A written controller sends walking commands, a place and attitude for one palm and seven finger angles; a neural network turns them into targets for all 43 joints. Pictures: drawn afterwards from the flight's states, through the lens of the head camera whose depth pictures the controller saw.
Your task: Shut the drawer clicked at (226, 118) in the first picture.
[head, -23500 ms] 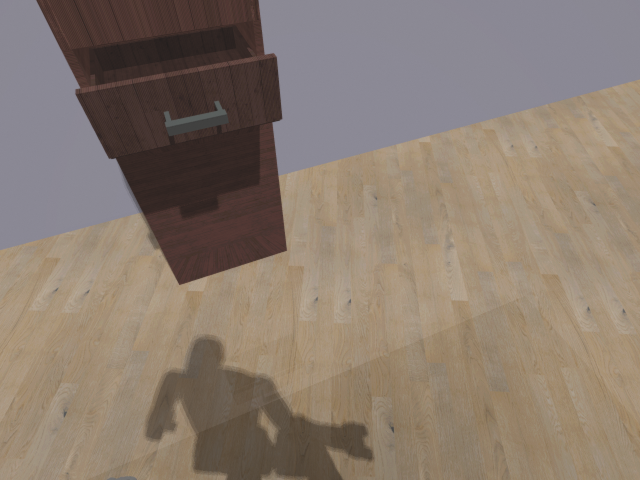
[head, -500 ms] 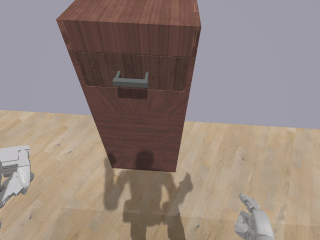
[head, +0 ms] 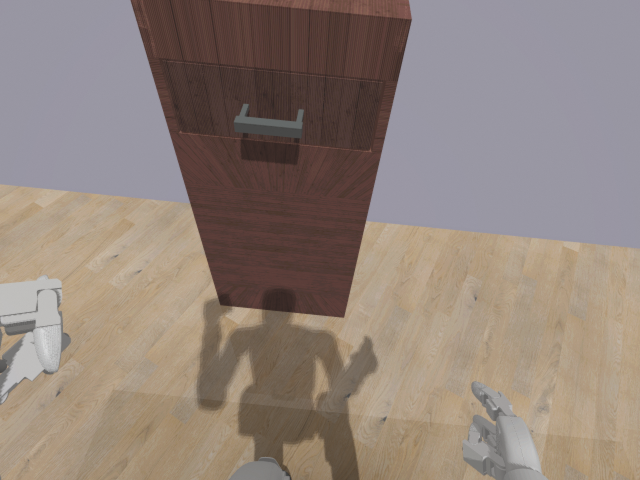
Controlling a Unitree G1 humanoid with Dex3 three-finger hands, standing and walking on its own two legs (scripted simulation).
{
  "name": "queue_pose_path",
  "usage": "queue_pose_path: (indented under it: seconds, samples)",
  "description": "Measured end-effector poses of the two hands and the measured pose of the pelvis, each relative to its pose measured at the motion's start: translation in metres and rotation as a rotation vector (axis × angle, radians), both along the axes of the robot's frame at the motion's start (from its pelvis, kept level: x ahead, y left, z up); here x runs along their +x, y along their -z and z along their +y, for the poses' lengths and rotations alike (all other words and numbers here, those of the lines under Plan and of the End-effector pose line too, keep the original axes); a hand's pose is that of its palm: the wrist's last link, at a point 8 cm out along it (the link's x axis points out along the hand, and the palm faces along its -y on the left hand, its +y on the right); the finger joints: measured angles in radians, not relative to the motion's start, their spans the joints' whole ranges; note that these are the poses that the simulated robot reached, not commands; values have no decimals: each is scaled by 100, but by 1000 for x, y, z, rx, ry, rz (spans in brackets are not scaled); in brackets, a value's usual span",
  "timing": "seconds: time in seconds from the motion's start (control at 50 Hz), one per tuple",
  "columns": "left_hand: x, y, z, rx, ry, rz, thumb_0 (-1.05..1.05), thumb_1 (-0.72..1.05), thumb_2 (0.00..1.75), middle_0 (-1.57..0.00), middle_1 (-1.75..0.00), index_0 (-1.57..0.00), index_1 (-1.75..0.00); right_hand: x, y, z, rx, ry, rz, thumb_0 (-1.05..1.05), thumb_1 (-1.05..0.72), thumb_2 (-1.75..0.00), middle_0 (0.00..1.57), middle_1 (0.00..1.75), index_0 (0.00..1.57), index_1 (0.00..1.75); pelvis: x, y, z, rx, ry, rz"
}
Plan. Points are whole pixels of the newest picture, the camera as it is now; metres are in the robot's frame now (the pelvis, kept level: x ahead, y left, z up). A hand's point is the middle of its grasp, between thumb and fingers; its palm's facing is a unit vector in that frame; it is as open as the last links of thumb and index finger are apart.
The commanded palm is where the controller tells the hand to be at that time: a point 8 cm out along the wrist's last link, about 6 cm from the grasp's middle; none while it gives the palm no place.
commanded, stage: step back with the hand held close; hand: left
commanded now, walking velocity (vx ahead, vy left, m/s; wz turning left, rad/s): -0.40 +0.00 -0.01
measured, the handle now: (270, 119) +0.69 +0.13 +0.05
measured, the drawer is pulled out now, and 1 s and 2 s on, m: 0.00 0.00 0.00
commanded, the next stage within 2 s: stop stepping back and stand still in 0.24 s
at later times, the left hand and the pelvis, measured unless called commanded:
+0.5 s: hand out of the picture +0.10 +0.22 +0.18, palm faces +0.23 -0.85 -0.47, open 3.2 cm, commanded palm +0.04 +0.27 +0.19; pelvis -0.11 +0.00 +0.01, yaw -5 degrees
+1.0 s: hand out of the picture +0.05 +0.25 +0.18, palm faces +0.35 -0.83 -0.43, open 3.2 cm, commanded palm +0.01 +0.29 +0.19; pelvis -0.14 +0.01 +0.01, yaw -4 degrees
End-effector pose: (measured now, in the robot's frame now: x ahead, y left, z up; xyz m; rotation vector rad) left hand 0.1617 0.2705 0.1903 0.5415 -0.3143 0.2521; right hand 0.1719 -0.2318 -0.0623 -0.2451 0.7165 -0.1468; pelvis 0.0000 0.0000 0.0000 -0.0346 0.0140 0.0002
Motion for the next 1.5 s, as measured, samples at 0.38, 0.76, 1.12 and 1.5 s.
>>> queue_pose_path:
  seconds: [0.38,0.76,1.12,1.5]
  samples:
    - [-69,-11,16,-90,9,-26,1,89,90,-141,-160,-141,-160,-93,-16,32,11,-24,9,1,-90,-90,20,30,20,30,-77,-19,13,-40,48,52]
    - [-117,6,21,-89,-34,19,1,88,90,-141,-160,-141,-160,-190,-5,-12,-54,128,38,2,-90,-90,20,30,20,30,-130,-10,16,42,60,-16]
    - [-135,7,33,-90,-72,-8,1,88,90,-141,-160,-141,-160,-179,9,14,-25,69,46,1,-90,-90,20,30,20,30,-132,-4,30,22,39,-36]
    - [-114,162,55,-206,-121,693,0,89,90,-136,-156,-136,-156,-153,28,32,56,-16,111,1,-90,-90,20,30,20,30,-133,-4,49,18,31,5]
